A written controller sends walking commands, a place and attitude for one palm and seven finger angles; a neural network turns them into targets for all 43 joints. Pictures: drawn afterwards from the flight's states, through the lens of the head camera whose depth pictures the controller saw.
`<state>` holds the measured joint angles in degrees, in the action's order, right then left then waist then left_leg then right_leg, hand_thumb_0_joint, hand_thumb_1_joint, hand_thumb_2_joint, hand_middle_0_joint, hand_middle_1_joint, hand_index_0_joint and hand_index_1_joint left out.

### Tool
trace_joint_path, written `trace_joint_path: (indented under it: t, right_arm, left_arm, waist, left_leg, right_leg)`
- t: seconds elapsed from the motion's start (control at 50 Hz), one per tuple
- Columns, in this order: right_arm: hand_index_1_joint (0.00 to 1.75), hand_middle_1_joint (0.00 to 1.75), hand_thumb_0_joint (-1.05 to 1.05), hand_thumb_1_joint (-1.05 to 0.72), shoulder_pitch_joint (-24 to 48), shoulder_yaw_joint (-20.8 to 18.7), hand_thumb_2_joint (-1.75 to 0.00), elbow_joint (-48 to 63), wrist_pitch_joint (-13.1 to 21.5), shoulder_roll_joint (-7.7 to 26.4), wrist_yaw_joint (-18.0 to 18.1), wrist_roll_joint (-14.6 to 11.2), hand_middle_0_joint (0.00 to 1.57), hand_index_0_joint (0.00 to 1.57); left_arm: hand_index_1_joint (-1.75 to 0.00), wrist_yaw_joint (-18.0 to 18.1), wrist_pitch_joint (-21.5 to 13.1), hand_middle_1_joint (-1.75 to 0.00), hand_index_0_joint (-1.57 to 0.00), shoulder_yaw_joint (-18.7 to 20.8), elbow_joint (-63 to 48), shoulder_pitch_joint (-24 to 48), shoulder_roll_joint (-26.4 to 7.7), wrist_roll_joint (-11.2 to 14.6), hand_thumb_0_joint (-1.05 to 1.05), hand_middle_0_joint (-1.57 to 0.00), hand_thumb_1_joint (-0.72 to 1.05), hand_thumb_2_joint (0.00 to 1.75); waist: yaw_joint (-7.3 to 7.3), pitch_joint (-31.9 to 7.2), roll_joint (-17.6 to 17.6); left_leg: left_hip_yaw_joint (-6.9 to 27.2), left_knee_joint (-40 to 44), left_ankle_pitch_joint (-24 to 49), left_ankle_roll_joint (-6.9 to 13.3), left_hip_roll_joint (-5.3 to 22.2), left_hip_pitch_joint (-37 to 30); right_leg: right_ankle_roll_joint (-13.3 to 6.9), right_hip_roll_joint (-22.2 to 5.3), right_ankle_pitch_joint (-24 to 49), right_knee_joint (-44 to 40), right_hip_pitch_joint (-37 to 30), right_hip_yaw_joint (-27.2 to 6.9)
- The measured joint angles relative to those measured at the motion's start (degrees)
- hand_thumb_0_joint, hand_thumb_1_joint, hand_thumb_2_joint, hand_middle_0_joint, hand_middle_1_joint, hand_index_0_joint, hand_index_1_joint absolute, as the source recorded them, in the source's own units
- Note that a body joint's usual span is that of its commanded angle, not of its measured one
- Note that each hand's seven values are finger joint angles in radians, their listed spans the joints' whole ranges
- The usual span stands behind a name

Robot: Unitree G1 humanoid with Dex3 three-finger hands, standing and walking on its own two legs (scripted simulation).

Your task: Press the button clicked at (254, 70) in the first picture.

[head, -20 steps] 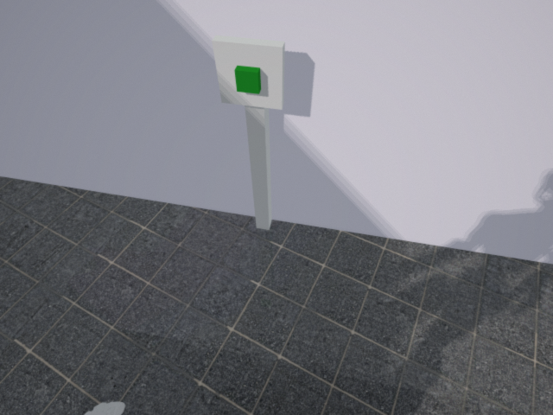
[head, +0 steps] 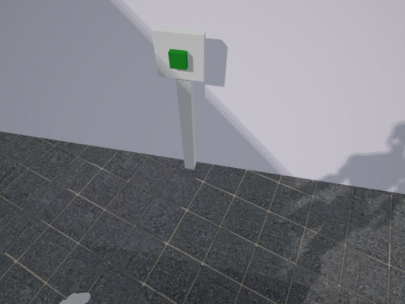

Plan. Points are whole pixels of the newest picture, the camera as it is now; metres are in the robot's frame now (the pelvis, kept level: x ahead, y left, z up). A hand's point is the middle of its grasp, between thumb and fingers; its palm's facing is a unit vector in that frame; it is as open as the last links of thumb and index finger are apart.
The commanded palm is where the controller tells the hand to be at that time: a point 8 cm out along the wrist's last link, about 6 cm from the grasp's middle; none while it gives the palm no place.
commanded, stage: look at it before walking up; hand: left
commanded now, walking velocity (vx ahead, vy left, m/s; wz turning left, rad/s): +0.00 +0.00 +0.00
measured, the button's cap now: (178, 59) +0.88 +0.12 -0.02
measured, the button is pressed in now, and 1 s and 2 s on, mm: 0 0 0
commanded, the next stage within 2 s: turn to face it in 0.54 s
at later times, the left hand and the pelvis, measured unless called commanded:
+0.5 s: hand out of the picture +0.10 +0.25 -0.16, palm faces -0.04 -0.94 -0.33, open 7.4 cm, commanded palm none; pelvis +0.00 +0.00 +0.00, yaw +0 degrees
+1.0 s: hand out of the picture +0.07 +0.22 -0.17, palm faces -0.09 -0.96 -0.28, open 7.4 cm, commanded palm none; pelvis -0.01 +0.00 -0.01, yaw -4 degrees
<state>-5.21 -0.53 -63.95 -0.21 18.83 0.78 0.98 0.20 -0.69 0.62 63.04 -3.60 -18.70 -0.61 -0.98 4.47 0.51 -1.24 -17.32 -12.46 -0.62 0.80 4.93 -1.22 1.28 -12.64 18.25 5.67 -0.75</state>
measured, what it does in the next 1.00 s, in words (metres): stands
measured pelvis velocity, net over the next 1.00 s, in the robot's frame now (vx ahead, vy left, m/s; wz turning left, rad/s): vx -0.01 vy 0.00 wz -0.07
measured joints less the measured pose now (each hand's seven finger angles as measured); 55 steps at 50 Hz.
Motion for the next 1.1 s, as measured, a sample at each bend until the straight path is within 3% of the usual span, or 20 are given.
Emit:
trace_joint_path:
  t: [0.82, 1.1]
  right_arm:
    - [0.30, 0.30, 0.01, -0.90, -0.19, -0.34, -0.89, 0.51, -0.04, -0.25, 0.32, 0.02, 0.20, 0.20]
    - [0.30, 0.30, 0.00, -0.90, -7.56, -0.36, -0.89, -0.10, -0.77, -6.38, -0.50, 0.92, 0.20, 0.20]
  left_arm:
    - [-0.30, 0.01, 0.59, -0.29, -0.21, 0.35, -0.16, -1.27, -0.51, -0.03, 0.01, -0.20, 0.90, 0.90]
    - [-0.30, -1.09, 1.88, -0.29, -0.20, 0.44, -0.86, -6.65, 5.48, -0.65, 0.01, -0.20, 0.90, 0.90]
  waist:
    - [0.48, -0.35, -0.61]
    - [0.40, -1.38, -0.98]
  left_leg:
    - [-1.59, -0.75, -0.31, 0.10, 0.42, -0.42]
    - [-4.08, -8.10, -5.22, 0.18, 0.71, 1.94]
  right_leg:
    - [0.19, 0.42, 0.47, 0.49, 0.08, -1.54]
    - [-0.36, 0.80, -5.16, 10.96, 4.79, -3.73]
